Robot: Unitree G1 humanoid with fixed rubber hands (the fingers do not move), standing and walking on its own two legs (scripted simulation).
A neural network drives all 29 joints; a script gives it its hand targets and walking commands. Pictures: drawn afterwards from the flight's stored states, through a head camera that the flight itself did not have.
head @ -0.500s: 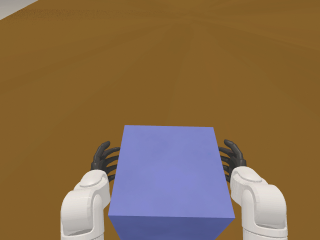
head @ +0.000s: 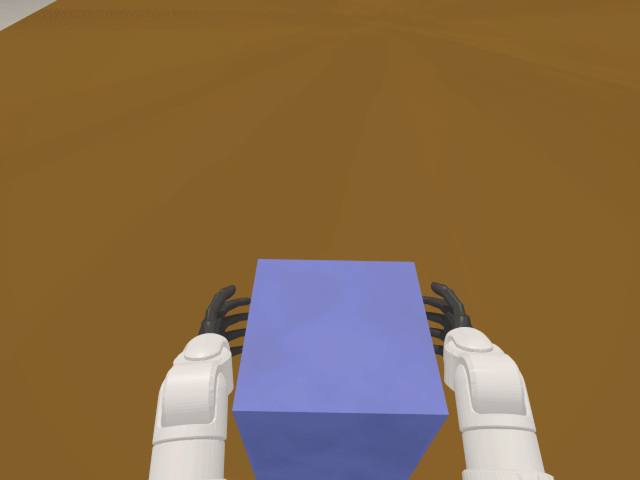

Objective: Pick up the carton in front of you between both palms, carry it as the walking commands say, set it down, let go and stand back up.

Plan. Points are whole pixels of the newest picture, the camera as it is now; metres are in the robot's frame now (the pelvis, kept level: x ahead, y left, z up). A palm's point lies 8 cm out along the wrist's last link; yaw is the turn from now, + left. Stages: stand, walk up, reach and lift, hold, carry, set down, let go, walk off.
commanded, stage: carry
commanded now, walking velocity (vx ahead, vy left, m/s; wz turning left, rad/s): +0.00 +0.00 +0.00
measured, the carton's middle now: (333, 375) +0.26 +0.00 -0.03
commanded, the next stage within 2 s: hold in 0.48 s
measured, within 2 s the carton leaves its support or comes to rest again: neither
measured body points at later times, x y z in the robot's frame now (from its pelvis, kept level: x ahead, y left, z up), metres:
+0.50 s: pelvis -0.02 +0.00 +0.00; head -0.03 +0.00 +0.45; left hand +0.28 +0.15 +0.04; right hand +0.28 -0.15 +0.03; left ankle -0.04 +0.11 -0.74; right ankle +0.01 -0.10 -0.74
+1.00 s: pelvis -0.07 +0.00 +0.00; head -0.11 +0.00 +0.45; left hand +0.23 +0.16 +0.05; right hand +0.23 -0.15 +0.04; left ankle -0.05 +0.11 -0.74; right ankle +0.00 -0.11 -0.74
